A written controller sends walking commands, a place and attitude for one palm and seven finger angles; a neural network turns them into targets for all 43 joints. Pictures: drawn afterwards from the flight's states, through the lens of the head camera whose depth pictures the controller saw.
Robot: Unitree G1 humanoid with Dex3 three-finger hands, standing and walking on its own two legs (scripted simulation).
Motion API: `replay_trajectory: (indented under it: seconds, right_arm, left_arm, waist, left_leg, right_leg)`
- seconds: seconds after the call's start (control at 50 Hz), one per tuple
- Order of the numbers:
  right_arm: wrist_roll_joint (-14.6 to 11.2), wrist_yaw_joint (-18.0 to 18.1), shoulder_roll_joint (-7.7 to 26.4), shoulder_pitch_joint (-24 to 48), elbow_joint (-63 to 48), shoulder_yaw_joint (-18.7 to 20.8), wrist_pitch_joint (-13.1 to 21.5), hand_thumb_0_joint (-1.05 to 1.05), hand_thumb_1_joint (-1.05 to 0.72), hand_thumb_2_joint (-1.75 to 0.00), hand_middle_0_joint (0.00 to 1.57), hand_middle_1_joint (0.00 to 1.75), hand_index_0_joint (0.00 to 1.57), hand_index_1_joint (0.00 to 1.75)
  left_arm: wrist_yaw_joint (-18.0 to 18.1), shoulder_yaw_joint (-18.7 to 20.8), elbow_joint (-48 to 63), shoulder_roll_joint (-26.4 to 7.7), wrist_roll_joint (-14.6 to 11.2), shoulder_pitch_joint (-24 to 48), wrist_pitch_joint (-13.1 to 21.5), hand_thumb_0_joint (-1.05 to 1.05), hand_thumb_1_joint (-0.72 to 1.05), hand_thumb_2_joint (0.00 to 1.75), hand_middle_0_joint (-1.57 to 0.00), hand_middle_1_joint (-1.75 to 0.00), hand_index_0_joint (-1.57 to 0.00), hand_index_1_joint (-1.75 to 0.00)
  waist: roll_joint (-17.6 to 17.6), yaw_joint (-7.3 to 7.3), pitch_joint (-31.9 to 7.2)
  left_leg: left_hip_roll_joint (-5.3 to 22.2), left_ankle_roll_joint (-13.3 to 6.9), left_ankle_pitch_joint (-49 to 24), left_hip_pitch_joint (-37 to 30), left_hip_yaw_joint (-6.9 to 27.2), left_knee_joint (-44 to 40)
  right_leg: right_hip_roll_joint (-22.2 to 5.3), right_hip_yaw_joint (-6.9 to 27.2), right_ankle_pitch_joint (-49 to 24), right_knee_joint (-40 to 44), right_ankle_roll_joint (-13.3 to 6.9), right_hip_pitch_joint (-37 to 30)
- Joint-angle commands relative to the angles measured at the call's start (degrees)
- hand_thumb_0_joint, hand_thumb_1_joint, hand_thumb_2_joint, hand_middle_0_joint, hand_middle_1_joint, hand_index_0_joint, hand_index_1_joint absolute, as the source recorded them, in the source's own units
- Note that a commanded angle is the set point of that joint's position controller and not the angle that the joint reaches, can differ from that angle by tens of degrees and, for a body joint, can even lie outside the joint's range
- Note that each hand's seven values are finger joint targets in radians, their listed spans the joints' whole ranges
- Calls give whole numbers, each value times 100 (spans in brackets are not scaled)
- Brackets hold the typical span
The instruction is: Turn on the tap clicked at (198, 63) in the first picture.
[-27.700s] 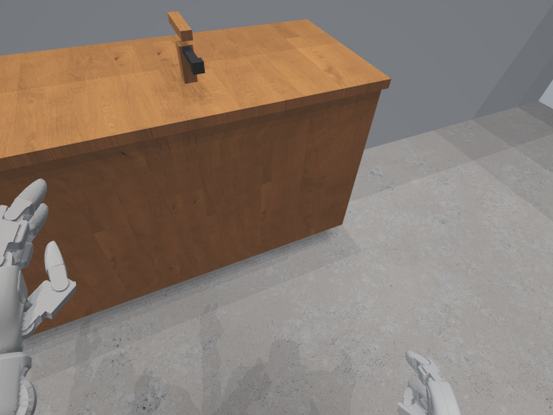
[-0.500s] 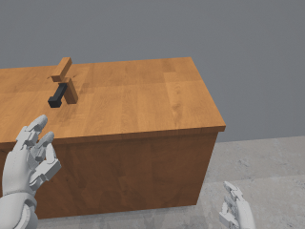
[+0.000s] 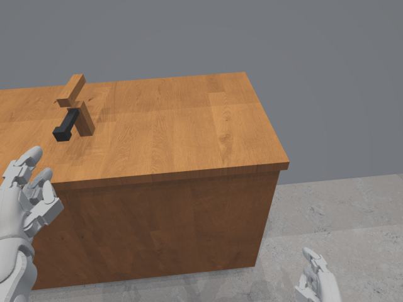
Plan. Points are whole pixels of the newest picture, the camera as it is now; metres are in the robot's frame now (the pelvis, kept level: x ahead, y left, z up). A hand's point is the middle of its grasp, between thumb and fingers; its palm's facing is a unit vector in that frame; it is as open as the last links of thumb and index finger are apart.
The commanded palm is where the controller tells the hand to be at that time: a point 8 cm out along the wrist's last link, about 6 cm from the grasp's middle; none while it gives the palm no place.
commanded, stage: reach beside the lever's end, fingers flat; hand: left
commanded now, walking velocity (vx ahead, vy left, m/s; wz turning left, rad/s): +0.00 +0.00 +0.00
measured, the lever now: (62, 133) +0.42 +0.42 +0.12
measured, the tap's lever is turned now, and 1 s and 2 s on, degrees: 0 0 0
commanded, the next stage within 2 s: none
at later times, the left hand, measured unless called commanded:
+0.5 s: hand (49, 172) +0.27 +0.34 +0.15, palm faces +0.48 -0.87 -0.09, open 7.5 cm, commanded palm +0.23 +0.38 +0.15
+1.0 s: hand (46, 155) +0.33 +0.39 +0.13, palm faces +0.49 -0.87 -0.08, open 7.7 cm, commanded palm +0.28 +0.43 +0.13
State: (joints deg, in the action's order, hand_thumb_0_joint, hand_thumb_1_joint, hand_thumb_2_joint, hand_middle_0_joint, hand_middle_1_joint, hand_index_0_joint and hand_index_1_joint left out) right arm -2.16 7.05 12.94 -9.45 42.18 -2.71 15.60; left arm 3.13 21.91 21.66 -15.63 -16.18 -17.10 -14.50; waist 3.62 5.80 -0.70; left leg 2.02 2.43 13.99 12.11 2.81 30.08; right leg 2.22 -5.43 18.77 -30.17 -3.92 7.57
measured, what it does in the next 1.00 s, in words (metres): stands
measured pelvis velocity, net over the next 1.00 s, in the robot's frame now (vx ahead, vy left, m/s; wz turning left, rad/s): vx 0.00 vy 0.04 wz -0.01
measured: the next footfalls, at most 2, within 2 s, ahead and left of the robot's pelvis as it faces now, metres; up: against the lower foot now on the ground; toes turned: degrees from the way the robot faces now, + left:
none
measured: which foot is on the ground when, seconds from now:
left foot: down 0.00-1.00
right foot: down 0.00-1.00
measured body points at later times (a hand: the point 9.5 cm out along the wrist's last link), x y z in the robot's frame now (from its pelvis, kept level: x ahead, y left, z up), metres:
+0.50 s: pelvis +0.00 +0.02 +0.00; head -0.01 +0.00 +0.45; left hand +0.24 +0.38 +0.15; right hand +0.17 -0.23 -0.09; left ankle +0.03 +0.16 -0.73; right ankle -0.02 -0.07 -0.73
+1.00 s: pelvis +0.00 +0.04 +0.00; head +0.02 +0.04 +0.45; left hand +0.30 +0.44 +0.14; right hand +0.14 -0.21 -0.10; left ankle +0.03 +0.16 -0.73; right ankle -0.02 -0.07 -0.73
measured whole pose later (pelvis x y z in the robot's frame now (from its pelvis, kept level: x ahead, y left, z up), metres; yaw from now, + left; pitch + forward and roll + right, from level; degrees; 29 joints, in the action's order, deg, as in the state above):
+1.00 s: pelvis +0.00 +0.04 +0.00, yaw -1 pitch +3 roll -1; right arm -2.1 8.1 14.3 -13.7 41.7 -2.3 12.4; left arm -6.0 32.2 -27.2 -28.8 -11.4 16.4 -3.7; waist 1.5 1.4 -1.3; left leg 0.6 0.0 14.2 21.4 1.4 32.8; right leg 0.7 -4.1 17.2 -30.4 -1.2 15.9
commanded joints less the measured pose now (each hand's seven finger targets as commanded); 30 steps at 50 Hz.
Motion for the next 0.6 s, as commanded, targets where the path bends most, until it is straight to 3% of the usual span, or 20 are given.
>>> replay_trajectory:
  seconds: [0.0, 0.08, 0.1, 0.14, 0.2, 0.26, 0.28, 0.3, 0.34, 0.4, 0.44, 0.54, 0.58]
  right_arm:
    - [-61, 122, 542, 860, -887, 215, 382, 0, -90, -90, 20, 30, 20, 30]
    - [-92, 159, 630, 816, -828, 246, 341, 0, -90, -90, 20, 30, 20, 30]
    - [-104, 173, 594, 852, -843, 243, 335, 0, -90, -90, 20, 30, 20, 30]
    - [-100, 203, 659, 815, -793, 264, 328, 0, -90, -90, 20, 30, 20, 30]
    - [-100, 205, 680, 765, -799, 277, 348, 0, -90, -90, 20, 30, 20, 30]
    - [-87, 208, 727, 701, -811, 296, 341, 0, -90, -90, 20, 30, 20, 30]
    - [-96, 193, 746, 632, -792, 308, 334, 0, -90, -90, 20, 30, 20, 30]
    - [-91, 198, 724, 637, -821, 296, 330, 0, -90, -90, 20, 30, 20, 30]
    - [-84, 208, 789, 557, -804, 327, 288, 0, -90, -90, 20, 30, 20, 30]
    - [-93, 185, 776, 491, -864, 337, 250, 0, -90, -90, 20, 30, 20, 30]
    - [-90, 170, 819, 413, -874, 358, 234, 0, -90, -90, 20, 30, 20, 30]
    - [-93, 154, 860, 304, -919, 377, 193, 0, -90, -90, 20, 30, 20, 30]
    - [-75, 152, 898, 255, -921, 378, 182, 0, -90, -90, 20, 30, 20, 30]
  left_arm:
    - [-95, 664, 784, -1295, -61, 1404, 538, 0, 90, 90, -20, -30, -20, -30]
    - [-179, 971, 182, -1690, -75, 1732, 514, 0, 90, 90, -20, -30, -20, -30]
    - [-209, 824, 175, -1582, -74, 1917, 527, 0, 90, 90, -20, -30, -20, -30]
    - [-221, 939, -177, -1772, -69, 2227, 550, 0, 90, 90, -20, -29, -20, -29]
    - [-278, 951, -416, -1851, -49, 2492, 680, 0, 90, 90, -19, -29, -19, -29]
    - [-330, 989, -627, -1979, -12, 2759, 788, 0, 90, 90, -19, -28, -19, -28]
    - [-317, 1212, -776, -2202, 11, 2710, 815, 0, 90, 90, -19, -28, -19, -28]
    - [-361, 1067, -814, -2060, -1, 2743, 839, 0, 90, 90, -19, -27, -19, -27]
    - [-396, 1272, -1107, -2298, 16, 2882, 868, 0, 90, 90, -19, -27, -19, -27]
    - [-460, 1273, -1194, -2288, 22, 2875, 921, 0, 90, 90, -19, -26, -19, -26]
    - [-510, 1334, -1378, -2327, 6, 2849, 959, 0, 90, 90, -19, -26, -19, -26]
    - [-604, 1241, -1450, -2311, 60, 3192, 1090, 0, 90, 90, -18, -24, -18, -24]
    - [-593, 1379, -1534, -2463, 86, 3184, 1134, 0, 90, 90, -18, -24, -18, -24]
  waist:
    - [-87, -111, -329]
    - [-117, -114, -318]
    - [10, -137, -368]
    - [-112, -179, -310]
    - [-172, -183, -512]
    - [-21, -191, -674]
    - [55, -148, -747]
    - [79, -156, -772]
    - [-139, -168, -871]
    - [112, -141, -1051]
    - [-2, -157, -1028]
    - [167, -233, -1059]
    - [205, -203, -1065]
  left_leg:
    - [-354, -374, -554, -213, -245, -256]
    - [-344, -361, -441, -58, -216, -235]
    - [-346, -365, -417, -85, -229, -272]
    - [-347, -371, -339, -12, -217, -244]
    - [-347, -389, -419, -50, -211, -249]
    - [-363, -391, -513, -65, -234, -217]
    - [-350, -382, -565, -73, -236, -231]
    - [-360, -393, -618, -81, -236, -254]
    - [-360, -408, -717, -32, -250, -226]
    - [-370, -404, -971, -165, -268, -236]
    - [-363, -404, -1074, -141, -272, -207]
    - [-321, -368, -1233, -270, -212, -234]
    - [-315, -367, -1291, -272, -193, -213]
  right_leg:
    - [-255, 598, -1100, 848, 478, 385]
    - [-288, 681, -910, 897, 492, 395]
    - [-292, 675, -815, 892, 478, 397]
    - [-296, 690, -697, 914, 486, 484]
    - [-278, 667, -845, 825, 477, 432]
    - [-272, 641, -1064, 723, 465, 450]
    - [-237, 574, -1084, 691, 437, 394]
    - [-244, 569, -1189, 653, 433, 380]
    - [-220, 515, -1374, 582, 444, 348]
    - [-175, 425, -1659, 489, 395, 317]
    - [-152, 389, -1831, 440, 397, 350]
    - [-76, 285, -1761, 377, 327, 513]
    - [-60, 279, -1753, 368, 307, 520]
